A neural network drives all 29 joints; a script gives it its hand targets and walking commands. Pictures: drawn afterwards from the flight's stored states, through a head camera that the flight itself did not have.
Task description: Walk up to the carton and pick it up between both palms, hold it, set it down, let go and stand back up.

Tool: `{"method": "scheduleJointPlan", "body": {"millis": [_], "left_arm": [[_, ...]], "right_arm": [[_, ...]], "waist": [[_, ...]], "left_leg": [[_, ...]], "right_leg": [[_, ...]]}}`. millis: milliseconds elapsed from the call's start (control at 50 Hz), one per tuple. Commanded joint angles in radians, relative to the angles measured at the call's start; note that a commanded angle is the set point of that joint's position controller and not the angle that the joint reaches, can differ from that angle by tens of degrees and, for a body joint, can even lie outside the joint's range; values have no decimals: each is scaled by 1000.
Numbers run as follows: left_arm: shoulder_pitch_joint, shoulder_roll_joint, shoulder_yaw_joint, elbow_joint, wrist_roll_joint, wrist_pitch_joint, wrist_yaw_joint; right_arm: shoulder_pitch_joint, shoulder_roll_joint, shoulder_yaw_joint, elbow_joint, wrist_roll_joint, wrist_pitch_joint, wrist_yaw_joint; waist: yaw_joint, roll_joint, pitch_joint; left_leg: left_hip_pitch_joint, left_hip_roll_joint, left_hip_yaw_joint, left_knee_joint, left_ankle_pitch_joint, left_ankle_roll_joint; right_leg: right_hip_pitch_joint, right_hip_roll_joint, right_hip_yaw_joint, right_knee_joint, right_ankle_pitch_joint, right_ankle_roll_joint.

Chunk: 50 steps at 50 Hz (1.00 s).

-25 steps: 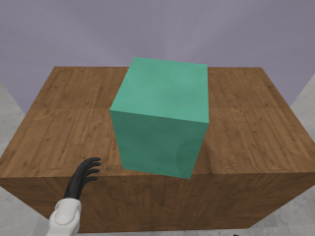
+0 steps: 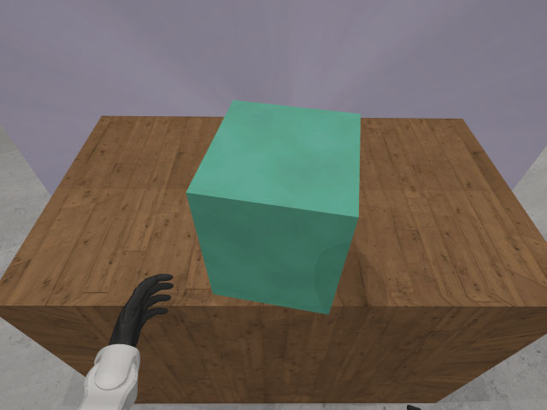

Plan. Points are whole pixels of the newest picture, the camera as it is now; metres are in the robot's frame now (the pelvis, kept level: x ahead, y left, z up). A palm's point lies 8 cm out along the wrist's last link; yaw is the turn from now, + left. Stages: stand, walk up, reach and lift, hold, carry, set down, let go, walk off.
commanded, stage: stand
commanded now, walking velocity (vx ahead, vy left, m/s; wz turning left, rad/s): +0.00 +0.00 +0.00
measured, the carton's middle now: (282, 209) +0.40 +0.00 +0.07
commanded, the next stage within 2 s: none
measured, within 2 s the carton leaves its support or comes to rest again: neither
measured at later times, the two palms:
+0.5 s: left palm (129, 333) +0.22 +0.21 +0.01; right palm out of the picture +0.09 -0.23 -0.12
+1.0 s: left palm (128, 335) +0.22 +0.21 +0.01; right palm out of the picture +0.10 -0.23 -0.12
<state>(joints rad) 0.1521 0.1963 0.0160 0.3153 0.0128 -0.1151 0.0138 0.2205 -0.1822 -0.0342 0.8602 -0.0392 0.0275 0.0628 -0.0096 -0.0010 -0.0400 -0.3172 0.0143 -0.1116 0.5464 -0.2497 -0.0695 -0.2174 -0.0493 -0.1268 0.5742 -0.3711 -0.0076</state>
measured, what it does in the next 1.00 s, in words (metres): stands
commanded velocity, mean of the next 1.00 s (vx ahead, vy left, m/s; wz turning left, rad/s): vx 0.00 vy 0.00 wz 0.00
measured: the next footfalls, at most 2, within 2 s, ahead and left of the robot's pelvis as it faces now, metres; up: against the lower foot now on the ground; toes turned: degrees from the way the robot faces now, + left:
none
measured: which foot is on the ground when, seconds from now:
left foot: down 0.00-1.00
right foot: down 0.00-1.00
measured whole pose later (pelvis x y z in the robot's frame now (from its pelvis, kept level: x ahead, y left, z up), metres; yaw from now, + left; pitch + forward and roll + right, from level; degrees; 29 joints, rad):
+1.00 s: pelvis +0.00 +0.00 +0.00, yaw +1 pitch +0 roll +1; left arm 0.14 0.21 0.01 0.31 0.01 -0.10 0.02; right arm 0.22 -0.18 -0.03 0.83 -0.04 0.04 0.05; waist 0.00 -0.01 -0.02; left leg -0.30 0.01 -0.11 0.54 -0.24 -0.07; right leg -0.20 -0.06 -0.14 0.58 -0.38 -0.01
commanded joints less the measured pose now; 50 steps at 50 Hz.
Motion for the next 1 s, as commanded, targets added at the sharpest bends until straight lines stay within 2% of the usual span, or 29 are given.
{"method": "scheduleJointPlan", "body": {"millis": [0,200,260,300,360,640,720,800,920,980], "left_arm": [[142,105,36,98,18,96,5],[135,114,35,100,18,101,5],[136,112,35,102,18,103,6],[138,112,34,104,17,104,6],[129,115,35,101,20,104,5],[134,113,28,103,17,108,6],[132,119,30,102,17,109,5],[133,118,27,103,13,109,5],[129,123,28,100,17,112,8],[126,122,27,97,16,111,5]], "right_arm": [[-36,-106,-26,-97,1,-24,-6],[-43,-110,-25,-103,2,-21,-10],[-41,-112,-25,-102,3,-22,-11],[-42,-112,-25,-104,4,-21,-11],[-47,-118,-25,-107,3,-20,-11],[-49,-111,-23,-119,5,-18,-14],[-52,-118,-24,-122,3,-21,-14],[-56,-111,-22,-127,5,-20,-14],[-57,-110,-22,-134,3,-19,-15],[-58,-116,-23,-136,6,-19,-16]], "waist": [[22,-84,40],[25,-96,49],[26,-82,48],[28,-99,56],[25,-79,57],[27,-96,55],[28,-80,57],[31,-99,53],[29,-78,59],[30,-89,49]], "left_leg": [[-26,14,1,-41,235,32],[-21,11,7,-40,235,28],[-20,11,11,-41,247,26],[-19,11,10,-42,244,26],[-18,12,9,-45,242,27],[-13,8,10,-45,234,27],[-11,9,11,-41,242,28],[-9,11,9,-41,253,30],[-6,8,13,-41,249,27],[-11,9,11,-38,250,28]], "right_leg": [[14,-69,83,-127,220,-25],[20,-72,77,-132,223,-26],[26,-70,73,-126,219,-25],[16,-71,72,-131,204,-25],[16,-70,74,-130,194,-25],[12,-73,72,-131,185,-25],[9,-73,73,-129,185,-25],[14,-72,69,-127,203,-25],[6,-74,70,-128,173,-25],[15,-71,65,-123,182,-23]]}}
